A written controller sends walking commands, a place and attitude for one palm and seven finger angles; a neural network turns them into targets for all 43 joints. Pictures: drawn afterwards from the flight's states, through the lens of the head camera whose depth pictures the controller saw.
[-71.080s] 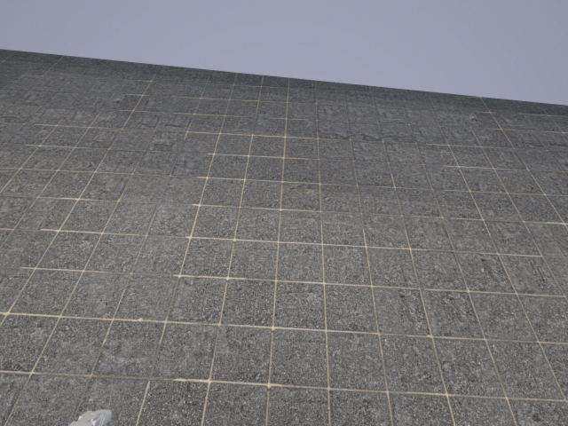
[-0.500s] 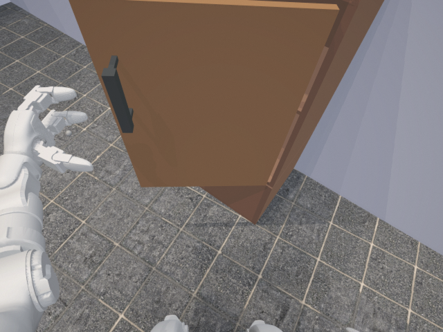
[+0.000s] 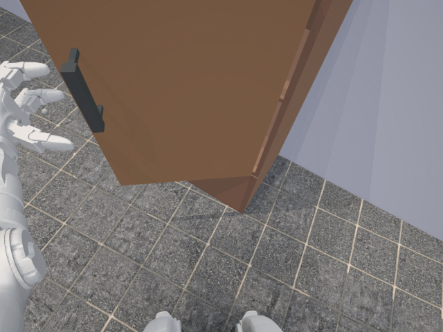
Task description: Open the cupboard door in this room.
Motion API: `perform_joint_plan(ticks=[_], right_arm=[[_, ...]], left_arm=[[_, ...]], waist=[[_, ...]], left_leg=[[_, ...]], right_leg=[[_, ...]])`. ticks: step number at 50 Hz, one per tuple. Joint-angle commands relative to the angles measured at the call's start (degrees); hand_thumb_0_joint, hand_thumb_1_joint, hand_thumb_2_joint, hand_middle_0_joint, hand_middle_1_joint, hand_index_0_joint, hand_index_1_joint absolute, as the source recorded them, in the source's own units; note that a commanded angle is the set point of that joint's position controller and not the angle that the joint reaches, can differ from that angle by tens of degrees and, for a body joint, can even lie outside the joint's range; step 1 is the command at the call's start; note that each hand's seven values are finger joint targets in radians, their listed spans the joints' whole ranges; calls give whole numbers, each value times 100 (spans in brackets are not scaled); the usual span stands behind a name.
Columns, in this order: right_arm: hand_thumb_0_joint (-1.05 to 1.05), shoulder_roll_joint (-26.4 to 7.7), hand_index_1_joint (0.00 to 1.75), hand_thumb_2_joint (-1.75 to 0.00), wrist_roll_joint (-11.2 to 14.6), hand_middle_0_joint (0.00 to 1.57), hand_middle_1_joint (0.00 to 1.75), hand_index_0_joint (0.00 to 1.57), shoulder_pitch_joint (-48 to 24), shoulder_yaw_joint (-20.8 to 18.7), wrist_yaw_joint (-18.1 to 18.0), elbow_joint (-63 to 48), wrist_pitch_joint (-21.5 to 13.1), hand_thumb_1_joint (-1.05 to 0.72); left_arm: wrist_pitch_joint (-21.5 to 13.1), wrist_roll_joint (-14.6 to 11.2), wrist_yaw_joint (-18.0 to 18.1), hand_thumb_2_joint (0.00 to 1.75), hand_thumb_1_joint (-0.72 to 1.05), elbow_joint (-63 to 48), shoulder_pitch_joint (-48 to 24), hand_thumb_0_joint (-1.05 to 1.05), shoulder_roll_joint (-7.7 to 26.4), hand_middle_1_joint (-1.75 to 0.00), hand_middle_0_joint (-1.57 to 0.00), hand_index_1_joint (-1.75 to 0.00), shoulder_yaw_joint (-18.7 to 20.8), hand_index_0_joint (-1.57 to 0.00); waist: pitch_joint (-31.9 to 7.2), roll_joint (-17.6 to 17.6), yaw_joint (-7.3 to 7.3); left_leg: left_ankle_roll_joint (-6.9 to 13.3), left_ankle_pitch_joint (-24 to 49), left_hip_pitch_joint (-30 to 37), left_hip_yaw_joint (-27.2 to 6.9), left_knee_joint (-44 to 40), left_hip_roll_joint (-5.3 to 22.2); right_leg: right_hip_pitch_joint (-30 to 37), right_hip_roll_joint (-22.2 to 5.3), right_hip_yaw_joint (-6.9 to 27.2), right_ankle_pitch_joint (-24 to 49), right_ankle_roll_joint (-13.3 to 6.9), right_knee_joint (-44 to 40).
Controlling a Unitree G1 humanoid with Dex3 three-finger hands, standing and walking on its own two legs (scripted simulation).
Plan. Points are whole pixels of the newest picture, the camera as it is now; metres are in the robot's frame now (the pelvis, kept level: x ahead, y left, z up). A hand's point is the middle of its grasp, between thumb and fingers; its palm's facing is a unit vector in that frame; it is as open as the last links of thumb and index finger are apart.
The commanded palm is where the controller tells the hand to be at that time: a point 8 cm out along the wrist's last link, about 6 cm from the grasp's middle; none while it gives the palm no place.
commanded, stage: move the hooked fingers beside the handle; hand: left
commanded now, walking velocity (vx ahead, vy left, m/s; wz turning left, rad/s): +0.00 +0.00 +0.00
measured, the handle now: (87, 93) +0.53 +0.22 +0.09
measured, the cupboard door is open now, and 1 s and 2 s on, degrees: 39 39 39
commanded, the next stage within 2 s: slide the fingers in behind the handle in 0.66 s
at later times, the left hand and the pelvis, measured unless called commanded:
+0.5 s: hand (38, 121) +0.45 +0.28 +0.10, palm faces +0.05 -1.00 +0.00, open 14.0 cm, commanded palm +0.43 +0.32 +0.09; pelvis +0.00 +0.00 +0.00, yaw +1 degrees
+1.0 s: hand (54, 119) +0.46 +0.25 +0.10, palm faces +0.04 -1.00 +0.02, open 14.0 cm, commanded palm +0.44 +0.30 +0.09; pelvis +0.00 +0.01 +0.00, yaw +1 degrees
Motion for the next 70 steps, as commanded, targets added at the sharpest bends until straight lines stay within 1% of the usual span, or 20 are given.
perform_joint_plan(ticks=[1,5,8,18,21,26,32,35,37,43,45,47,51,52,54,56,61,66,67,70], right_arm=[[0,-1078,30,-90,40,20,30,20,636,-377,-73,-481,-81,-90],[0,-1057,30,-90,44,20,30,20,597,-401,-68,-503,-72,-90],[0,-1020,30,-90,46,20,30,20,552,-383,-73,-458,-77,-90],[0,-1078,30,-90,68,20,30,20,440,-313,-132,-428,-124,-90],[0,-1057,30,-90,37,20,30,20,467,-337,-118,-443,-162,-90],[0,-1079,30,-90,44,20,30,20,479,-336,-91,-420,-137,-90],[0,-1064,30,-90,28,20,30,20,491,-347,-67,-474,-107,-90],[0,-1053,30,-90,47,20,30,20,470,-337,-72,-448,-111,-90],[0,-1091,30,-90,43,20,30,20,500,-325,-101,-419,-110,-90],[0,-1037,30,-90,21,20,30,20,550,-365,-59,-360,-135,-90],[0,-1055,30,-90,23,20,30,20,572,-376,-55,-359,-127,-90],[0,-1039,30,-90,22,20,30,20,551,-360,-31,-409,-120,-90],[0,-996,30,-90,26,20,30,20,517,-365,-27,-430,-114,-90],[0,-1001,30,-90,21,20,30,20,522,-373,-22,-442,-114,-90],[0,-956,30,-90,24,20,30,20,480,-367,1,-428,-135,-90],[0,-985,30,-90,11,20,30,20,509,-375,-4,-414,-135,-90],[0,-969,30,-90,25,20,30,20,468,-363,-11,-443,-154,-90],[0,-917,30,-90,39,20,30,20,441,-354,6,-408,-178,-90],[0,-933,30,-90,41,20,30,20,424,-368,10,-380,-185,-90],[0,-928,30,-90,39,20,30,20,429,-373,17,-378,-184,-90]], left_arm=[[-247,-235,-70,30,-50,-1097,-1789,0,1713,-120,-30,-120,207,-30],[-375,-193,-2,30,-50,-1489,-1912,0,1860,-120,-30,-120,306,-30],[-476,-238,-16,30,-50,-1590,-2102,0,1599,-120,-30,-120,117,-30],[-292,-218,-76,30,-50,-1047,-2302,0,1627,-120,-30,-120,-25,-30],[-441,-226,-64,30,-50,-1415,-2516,0,1532,-120,-30,-120,-83,-30],[-360,-265,-38,30,-50,-1106,-2232,0,1501,-120,-30,-120,-25,-30],[-412,-189,69,30,-50,-1446,-2284,0,1608,-120,-30,-120,48,-30],[-387,-219,88,30,-50,-1268,-2278,0,1373,-120,-30,-120,-119,-30],[-403,-177,101,30,-50,-1240,-2452,0,1640,-120,-30,-120,23,-30],[-442,-215,146,30,-50,-1418,-2398,0,1084,-120,-30,-120,-296,-30],[-377,-221,195,30,-50,-1279,-2227,0,1156,-120,-30,-120,-195,-30],[-332,-215,245,30,-50,-1302,-2058,0,1146,-120,-30,-120,-165,-30],[-388,-153,430,30,-50,-1583,-2408,0,1076,-120,-30,-120,-256,-30],[-422,-127,478,30,-50,-1622,-2294,0,1149,-120,-30,-120,-165,-30],[-465,-130,539,30,-50,-1707,-2438,0,769,-120,-30,-120,-454,-30],[-464,-146,610,30,-50,-1541,-2320,0,870,-120,-30,-120,-298,-30],[-455,-66,652,30,-50,-1557,-2443,0,1012,-120,-30,-120,-254,-30],[-470,-138,638,30,-50,-1509,-2537,0,477,-120,-30,-120,-634,-30],[-469,-122,648,30,-50,-1509,-2573,0,514,-120,-30,-120,-618,-30],[-412,-79,754,30,-50,-1433,-2534,0,423,-120,-30,-120,-668,-30]], waist=[[-2219,540,228],[-2350,699,232],[-2403,899,141],[-1954,608,54],[-2418,996,83],[-2295,727,134],[-2487,893,201],[-2168,680,95],[-2172,743,97],[-2413,986,81],[-2295,696,133],[-2324,752,201],[-2211,732,128],[-2338,801,204],[-2282,873,101],[-2227,571,106],[-2287,664,151],[-2149,551,15],[-2194,735,56],[-2163,617,53]], left_leg=[[110,2209,1901,-390,-438,-247],[109,2180,2041,-393,-437,-252],[89,2308,2291,-421,-385,-241],[98,1752,1877,-477,-405,-255],[62,2184,2346,-541,-323,-239],[48,2155,2212,-570,-326,-224],[18,2235,2328,-584,-352,-210],[40,1852,2129,-561,-406,-205],[48,1824,2040,-567,-404,-218],[-20,2150,2538,-663,-374,-169],[2,2061,2317,-640,-401,-181],[6,2140,2282,-598,-407,-202],[39,1968,2180,-564,-405,-224],[11,2047,2276,-588,-423,-218],[-6,2032,2407,-609,-421,-198],[27,1958,2263,-600,-402,-206],[54,1835,2059,-511,-376,-261],[53,1862,2113,-536,-359,-245],[25,1814,2175,-546,-378,-238],[30,1718,2103,-562,-401,-249]], right_leg=[[815,219,130,2125,-76,-431],[811,215,160,2069,-68,-438],[643,237,160,2096,-72,-423],[444,199,145,1649,-72,-463],[371,215,112,1816,-117,-342],[362,230,75,1745,-114,-341],[393,226,61,1750,-111,-305],[293,232,60,1502,-88,-394],[337,225,83,1523,-100,-361],[55,242,13,1487,-119,-342],[221,237,14,1523,-115,-357],[297,232,16,1616,-117,-339],[352,230,53,1594,-110,-360],[365,229,43,1610,-116,-329],[204,230,30,1532,-107,-349],[295,250,30,1556,-109,-346],[537,212,116,1686,-101,-329],[383,223,87,1684,-93,-353],[314,213,85,1614,-93,-348],[305,200,78,1528,-89,-357]])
